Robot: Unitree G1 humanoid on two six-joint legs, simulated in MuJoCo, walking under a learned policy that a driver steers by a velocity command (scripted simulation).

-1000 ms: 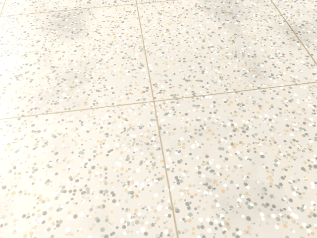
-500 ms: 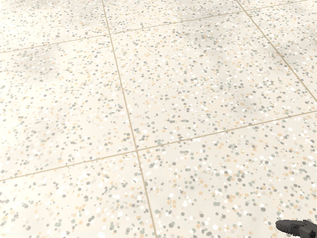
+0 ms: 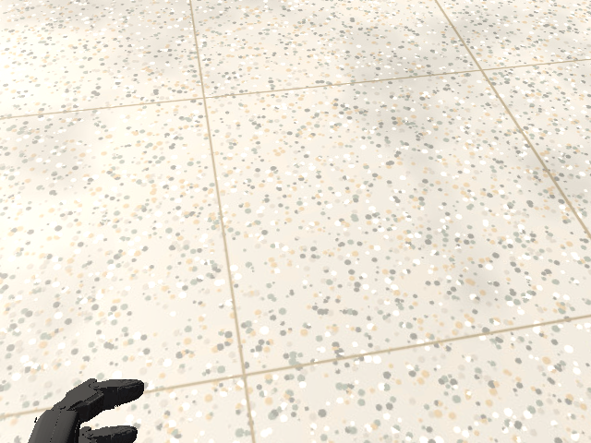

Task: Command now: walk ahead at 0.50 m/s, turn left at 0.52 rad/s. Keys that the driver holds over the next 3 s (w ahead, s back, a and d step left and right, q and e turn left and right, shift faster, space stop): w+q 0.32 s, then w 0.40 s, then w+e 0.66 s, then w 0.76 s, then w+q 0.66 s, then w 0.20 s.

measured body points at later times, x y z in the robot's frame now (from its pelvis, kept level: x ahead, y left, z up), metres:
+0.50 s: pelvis +0.26 +0.02 -0.01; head +0.30 +0.03 +0.44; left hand +0.18 +0.30 -0.13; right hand +0.56 -0.13 -0.08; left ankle +0.38 +0.19 -0.72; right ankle +0.16 -0.14 -0.74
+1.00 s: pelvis +0.53 +0.11 +0.00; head +0.55 +0.11 +0.45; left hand +0.65 +0.39 -0.10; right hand +0.63 -0.16 -0.12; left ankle +0.38 +0.18 -0.74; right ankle +0.73 +0.02 -0.71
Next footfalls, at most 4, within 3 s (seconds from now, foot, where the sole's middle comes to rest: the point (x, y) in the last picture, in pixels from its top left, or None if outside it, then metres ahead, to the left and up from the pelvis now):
0.06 right None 0.20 -0.13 -0.78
0.56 left None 0.42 0.19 -0.78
1.08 right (253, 321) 0.77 0.03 -0.78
1.58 left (172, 238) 1.05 0.24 -0.78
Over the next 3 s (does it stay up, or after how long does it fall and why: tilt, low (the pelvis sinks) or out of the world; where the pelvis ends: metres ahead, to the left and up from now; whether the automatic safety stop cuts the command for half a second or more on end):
stays up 1.66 0.14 0.00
